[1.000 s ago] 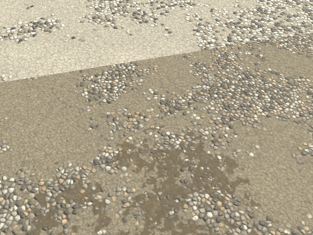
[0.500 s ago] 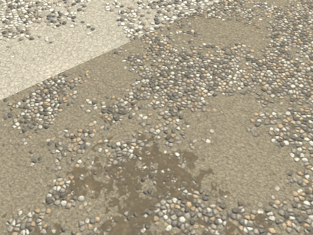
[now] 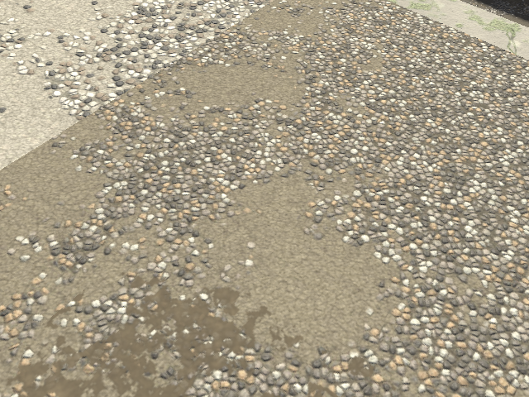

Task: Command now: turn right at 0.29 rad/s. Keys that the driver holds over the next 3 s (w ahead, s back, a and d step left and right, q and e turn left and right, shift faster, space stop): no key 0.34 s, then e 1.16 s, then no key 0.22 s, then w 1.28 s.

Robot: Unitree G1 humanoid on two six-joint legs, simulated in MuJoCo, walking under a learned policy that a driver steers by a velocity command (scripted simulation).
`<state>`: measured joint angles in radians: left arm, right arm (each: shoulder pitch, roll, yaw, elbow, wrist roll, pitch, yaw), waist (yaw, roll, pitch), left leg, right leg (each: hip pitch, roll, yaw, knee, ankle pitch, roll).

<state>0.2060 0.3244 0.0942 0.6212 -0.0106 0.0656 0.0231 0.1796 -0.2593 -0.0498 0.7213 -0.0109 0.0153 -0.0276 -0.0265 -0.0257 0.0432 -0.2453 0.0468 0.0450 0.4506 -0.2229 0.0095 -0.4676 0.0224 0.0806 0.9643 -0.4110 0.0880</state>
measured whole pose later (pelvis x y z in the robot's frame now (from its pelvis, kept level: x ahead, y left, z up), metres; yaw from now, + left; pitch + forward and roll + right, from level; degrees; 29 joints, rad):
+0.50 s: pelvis +0.00 -0.04 -0.01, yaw -4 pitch +0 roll +0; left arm 0.17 0.25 0.03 0.67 0.00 0.03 0.01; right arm 0.19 -0.31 -0.05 0.80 -0.01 0.00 -0.04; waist -0.02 0.01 0.03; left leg -0.24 0.08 0.04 0.53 -0.27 -0.06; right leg -0.24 0.05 0.06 0.54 -0.29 -0.03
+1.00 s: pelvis -0.02 -0.05 -0.02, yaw -20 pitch +2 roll +1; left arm 0.20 0.29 0.08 0.60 0.01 0.03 -0.01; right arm 0.14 -0.32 -0.08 0.73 0.00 0.03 -0.03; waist 0.00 0.05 0.05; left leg -0.45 0.09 0.04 1.04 -0.55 -0.06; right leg -0.36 0.02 -0.01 0.63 -0.31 -0.06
